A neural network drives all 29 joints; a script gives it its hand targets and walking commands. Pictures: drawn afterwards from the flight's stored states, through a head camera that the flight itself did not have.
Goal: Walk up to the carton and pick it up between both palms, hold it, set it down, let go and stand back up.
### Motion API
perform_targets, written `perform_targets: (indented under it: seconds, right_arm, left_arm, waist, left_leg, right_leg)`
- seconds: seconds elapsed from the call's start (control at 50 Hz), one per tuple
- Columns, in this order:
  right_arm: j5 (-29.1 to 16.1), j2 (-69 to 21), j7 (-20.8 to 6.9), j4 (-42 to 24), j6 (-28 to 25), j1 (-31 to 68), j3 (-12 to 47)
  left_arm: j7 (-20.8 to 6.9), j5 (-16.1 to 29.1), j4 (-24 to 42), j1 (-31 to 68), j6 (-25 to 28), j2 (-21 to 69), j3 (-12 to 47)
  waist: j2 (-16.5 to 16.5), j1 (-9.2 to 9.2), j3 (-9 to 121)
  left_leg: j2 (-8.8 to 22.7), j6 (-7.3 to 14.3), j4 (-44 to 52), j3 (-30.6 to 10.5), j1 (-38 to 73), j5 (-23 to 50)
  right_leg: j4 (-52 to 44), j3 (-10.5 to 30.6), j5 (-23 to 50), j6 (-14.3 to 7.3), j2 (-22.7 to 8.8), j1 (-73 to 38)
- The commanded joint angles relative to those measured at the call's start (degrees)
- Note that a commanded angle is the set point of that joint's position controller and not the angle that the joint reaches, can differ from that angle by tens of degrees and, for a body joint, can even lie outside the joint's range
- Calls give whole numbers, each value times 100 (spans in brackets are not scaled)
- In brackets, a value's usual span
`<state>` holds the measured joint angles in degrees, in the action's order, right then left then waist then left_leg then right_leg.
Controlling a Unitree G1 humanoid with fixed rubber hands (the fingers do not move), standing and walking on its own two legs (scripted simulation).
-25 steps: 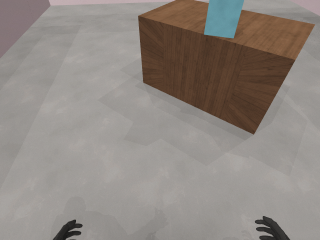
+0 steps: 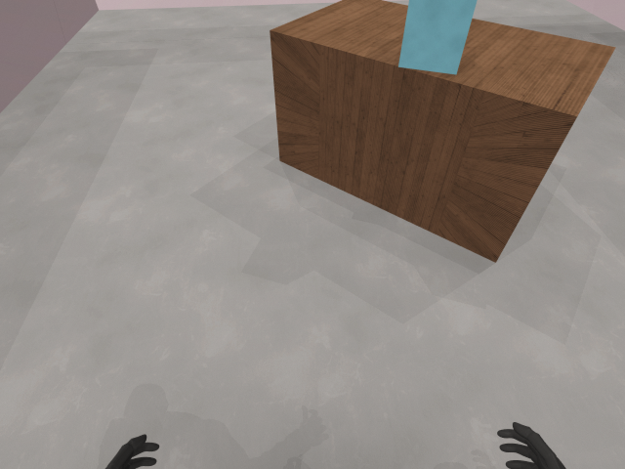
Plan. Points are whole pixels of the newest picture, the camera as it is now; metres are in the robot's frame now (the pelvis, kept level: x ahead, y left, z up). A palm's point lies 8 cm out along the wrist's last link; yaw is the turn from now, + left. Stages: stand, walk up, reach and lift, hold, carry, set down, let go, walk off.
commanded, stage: stand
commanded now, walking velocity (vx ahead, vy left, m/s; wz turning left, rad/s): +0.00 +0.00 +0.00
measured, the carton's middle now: (438, 21) +1.48 -0.40 +0.04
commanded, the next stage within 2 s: walk up in 2.00 s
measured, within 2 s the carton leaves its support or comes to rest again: neither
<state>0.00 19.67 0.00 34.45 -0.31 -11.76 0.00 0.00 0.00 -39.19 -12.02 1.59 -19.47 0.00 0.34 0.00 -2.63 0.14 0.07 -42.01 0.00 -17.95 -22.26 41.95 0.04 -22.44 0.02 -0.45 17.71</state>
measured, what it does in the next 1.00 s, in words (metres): stands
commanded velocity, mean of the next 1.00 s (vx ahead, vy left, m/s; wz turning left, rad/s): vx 0.00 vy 0.00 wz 0.00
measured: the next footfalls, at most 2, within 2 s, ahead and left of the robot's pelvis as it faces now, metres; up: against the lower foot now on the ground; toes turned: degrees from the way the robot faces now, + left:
none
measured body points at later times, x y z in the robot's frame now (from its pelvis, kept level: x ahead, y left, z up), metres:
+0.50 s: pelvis -0.01 +0.00 +0.00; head -0.01 +0.00 +0.45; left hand +0.13 +0.28 -0.09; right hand +0.15 -0.28 -0.07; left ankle +0.00 +0.12 -0.71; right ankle +0.00 -0.12 -0.71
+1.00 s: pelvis -0.02 +0.00 +0.00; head -0.02 +0.00 +0.45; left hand +0.11 +0.29 -0.10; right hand +0.14 -0.28 -0.07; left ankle +0.00 +0.12 -0.71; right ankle +0.00 -0.12 -0.71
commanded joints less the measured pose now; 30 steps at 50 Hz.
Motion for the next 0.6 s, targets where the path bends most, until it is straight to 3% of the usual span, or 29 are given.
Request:
perform_targets:
  seconds: [0.0,0.02,0.04,0.06,0.08,0.1,0.12,0.16,0.18,0.2,0.22,0.24,0.26,0.3,0.32,0.34,0.36,0.38,0.4,0.42,0.44,0.46,0.48,0.5,0.52,0.54,0.56,0.58]
  right_arm:
    - [75,1200,82,204,-282,166,-496]
    - [44,1227,62,132,-294,274,-528]
    - [63,1136,58,36,-321,574,-527]
    - [48,1032,35,35,-311,390,-483]
    - [73,1137,91,90,-278,215,-491]
    - [-33,1153,38,106,-291,427,-511]
    - [56,1084,62,57,-298,291,-524]
    - [8,1019,27,124,-315,265,-466]
    - [-11,1140,63,30,-288,437,-535]
    - [29,1106,60,118,-300,371,-485]
    - [-46,1056,70,62,-274,232,-523]
    - [55,1139,117,92,-307,202,-451]
    - [13,991,86,68,-285,394,-461]
    - [0,1002,80,143,-289,157,-436]
    - [58,1084,96,101,-330,219,-396]
    - [-7,1147,65,99,-324,441,-441]
    - [44,1213,40,120,-323,589,-447]
    - [48,1061,59,61,-254,509,-451]
    - [29,1189,40,109,-281,466,-484]
    - [74,1027,-5,113,-299,338,-414]
    - [48,989,13,150,-237,617,-385]
    - [54,816,39,44,-215,413,-373]
    - [118,1004,73,96,-273,282,-428]
    - [15,1019,54,133,-281,276,-490]
    - [-20,860,65,0,-298,343,-397]
    - [15,1093,43,66,-242,399,-446]
    - [80,1274,64,138,-246,494,-525]
    - [84,1280,71,71,-287,527,-556]
  left_arm:
    - [-10,-88,324,466,249,-999,-395]
    - [20,-77,288,125,246,-1141,-424]
    - [13,-93,324,427,205,-1037,-411]
    - [33,-96,327,236,193,-896,-316]
    - [50,-84,274,112,186,-1117,-412]
    - [53,-113,191,283,156,-974,-360]
    - [56,-71,158,127,192,-1163,-406]
    - [68,-55,190,171,191,-1208,-485]
    - [74,-154,251,289,182,-1160,-421]
    - [63,-99,233,334,190,-1211,-448]
    - [43,-78,373,420,204,-1179,-422]
    - [56,-40,232,369,137,-1168,-453]
    - [72,-61,221,229,178,-1287,-411]
    - [73,-101,126,414,157,-1314,-476]
    - [35,-47,325,405,182,-1082,-478]
    - [-1,-75,204,374,235,-1186,-407]
    - [-23,-24,246,336,226,-911,-374]
    - [-15,-77,235,380,212,-1015,-356]
    - [11,-136,198,529,162,-1088,-408]
    - [52,-74,134,183,188,-1305,-478]
    - [40,-167,130,287,259,-1294,-488]
    - [61,-214,81,236,275,-1505,-487]
    - [48,-119,47,535,204,-1338,-516]
    - [27,-193,124,516,230,-1191,-428]
    - [41,-160,123,398,215,-1170,-405]
    - [36,-94,52,207,240,-1156,-370]
    - [32,-63,-1,345,172,-1063,-354]
    - [30,-85,-93,359,138,-1074,-390]
  waist:
    - [83,-59,609]
    - [-150,-10,752]
    - [-184,116,475]
    - [145,116,426]
    - [-48,99,477]
    - [-180,-37,356]
    - [-47,-85,359]
    - [-172,-17,781]
    - [-16,4,718]
    - [416,24,466]
    - [425,-113,715]
    - [23,-50,594]
    - [-157,-70,565]
    - [137,-128,525]
    - [-244,30,288]
    - [-97,0,558]
    - [-221,158,539]
    - [22,97,321]
    - [-37,23,351]
    - [-188,119,453]
    - [-107,148,340]
    - [137,-41,207]
    - [75,-164,-4]
    - [-33,-129,512]
    - [209,-78,492]
    - [52,59,660]
    - [149,71,487]
    - [121,71,438]
  left_leg:
    - [525,342,696,-426,473,1981]
    - [539,379,877,-670,495,1865]
    - [619,418,993,-724,180,1852]
    - [604,395,1001,-702,248,1816]
    - [606,396,983,-679,246,1652]
    - [486,323,739,-451,200,1482]
    - [414,355,659,-419,302,1570]
    - [499,306,839,-517,533,1587]
    - [522,348,753,-524,420,1931]
    - [456,295,621,-420,296,1637]
    - [499,258,850,-416,622,1624]
    - [473,315,730,-398,522,1961]
    - [440,328,721,-451,480,1699]
    - [508,354,784,-499,397,1680]
    - [549,427,911,-631,204,1697]
    - [599,397,997,-608,286,1555]
    - [658,426,1098,-657,272,1394]
    - [584,351,1191,-619,255,1205]
    - [725,417,1216,-764,76,911]
    - [630,424,1095,-716,107,868]
    - [407,344,961,-457,96,820]
    - [472,376,895,-507,144,791]
    - [476,384,913,-486,282,909]
    - [437,317,875,-548,427,1118]
    - [507,367,840,-494,321,1369]
    - [466,357,890,-522,400,1297]
    - [486,394,899,-569,369,1503]
    - [532,390,826,-554,310,1545]
  right_leg:
    - [-712,695,2039,-452,-507,26]
    - [-617,679,1808,-525,-427,-48]
    - [-584,540,1585,-425,-336,-36]
    - [-666,524,1632,-474,-325,-87]
    - [-706,565,1670,-512,-395,-135]
    - [-805,875,1885,-609,-494,-15]
    - [-807,826,1907,-558,-528,-41]
    - [-729,732,1886,-514,-506,-216]
    - [-753,697,2122,-534,-452,-131]
    - [-944,896,2266,-471,-642,-56]
    - [-845,830,2005,-569,-539,-54]
    - [-885,761,2234,-508,-490,-1]
    - [-808,793,2052,-543,-514,38]
    - [-900,768,1925,-524,-515,-88]
    - [-807,660,1642,-441,-412,12]
    - [-883,631,1472,-507,-431,-77]
    - [-826,566,1404,-502,-419,-239]
    - [-761,660,1268,-548,-416,116]
    - [-888,636,1286,-498,-333,-55]
    - [-1066,782,1130,-449,-492,-196]
    - [-1163,1024,1064,-457,-619,-131]
    - [-1202,1140,1201,-490,-663,42]
    - [-1222,1141,1219,-519,-695,383]
    - [-1104,1022,1241,-548,-611,97]
    - [-1063,816,1612,-471,-542,-103]
    - [-983,820,1792,-454,-576,-173]
    - [-1006,791,1486,-525,-514,11]
    - [-1002,669,1509,-442,-499,-119]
